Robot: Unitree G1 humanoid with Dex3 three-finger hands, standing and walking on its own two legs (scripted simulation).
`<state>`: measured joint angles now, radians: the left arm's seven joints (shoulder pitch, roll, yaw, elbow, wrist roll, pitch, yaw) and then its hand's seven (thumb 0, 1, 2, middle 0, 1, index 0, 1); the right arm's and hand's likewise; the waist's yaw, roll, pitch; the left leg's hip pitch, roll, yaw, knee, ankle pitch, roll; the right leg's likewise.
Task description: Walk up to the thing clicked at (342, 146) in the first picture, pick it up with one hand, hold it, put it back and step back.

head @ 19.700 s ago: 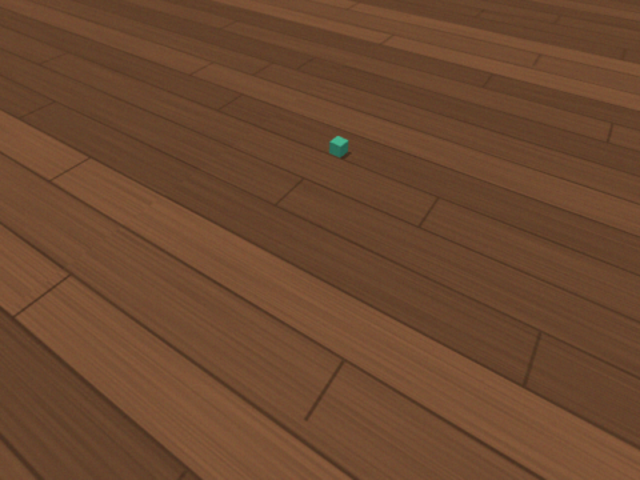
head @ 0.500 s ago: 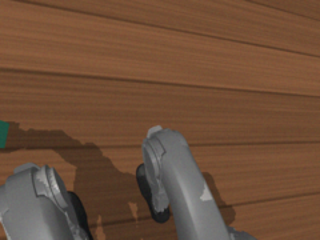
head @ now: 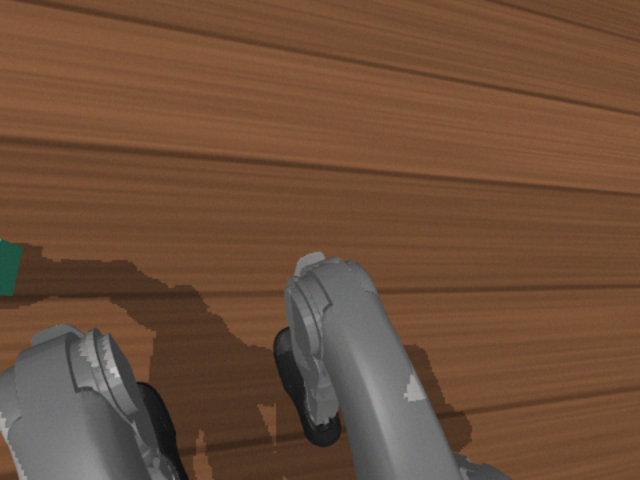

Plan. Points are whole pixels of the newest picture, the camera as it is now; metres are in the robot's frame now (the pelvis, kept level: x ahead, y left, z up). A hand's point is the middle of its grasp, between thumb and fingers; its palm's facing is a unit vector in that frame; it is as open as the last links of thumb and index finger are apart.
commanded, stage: rise first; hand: left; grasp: from above
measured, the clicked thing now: out of the picture +0.43 +0.32 -0.29
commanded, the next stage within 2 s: approach in 0.02 s
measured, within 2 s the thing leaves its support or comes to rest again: neither
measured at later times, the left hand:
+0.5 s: hand out of the picture +0.45 +0.29 -0.18, palm faces -0.05 -0.46 -0.88, open 14.3 cm
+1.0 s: hand out of the picture +0.43 +0.32 -0.21, palm faces -0.01 -0.46 -0.89, open 14.3 cm
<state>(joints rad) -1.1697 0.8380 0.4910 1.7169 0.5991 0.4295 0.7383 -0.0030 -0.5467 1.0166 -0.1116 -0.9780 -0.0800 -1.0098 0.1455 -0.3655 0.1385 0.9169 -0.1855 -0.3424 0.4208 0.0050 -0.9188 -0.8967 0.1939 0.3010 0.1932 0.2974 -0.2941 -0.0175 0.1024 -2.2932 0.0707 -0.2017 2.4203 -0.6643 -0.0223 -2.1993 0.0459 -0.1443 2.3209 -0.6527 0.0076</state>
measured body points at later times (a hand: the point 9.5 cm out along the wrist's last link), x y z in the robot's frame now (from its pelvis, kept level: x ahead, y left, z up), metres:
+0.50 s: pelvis +0.00 +0.00 +0.01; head +0.26 +0.06 +0.37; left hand +0.45 +0.31 -0.13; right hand -0.01 -0.26 -0.08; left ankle +0.08 +0.14 -0.30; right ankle +0.11 -0.11 -0.30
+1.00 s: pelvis +0.00 +0.00 +0.00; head +0.28 +0.07 +0.34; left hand +0.43 +0.34 -0.16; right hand -0.01 -0.25 -0.08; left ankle +0.08 +0.14 -0.30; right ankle +0.11 -0.11 -0.30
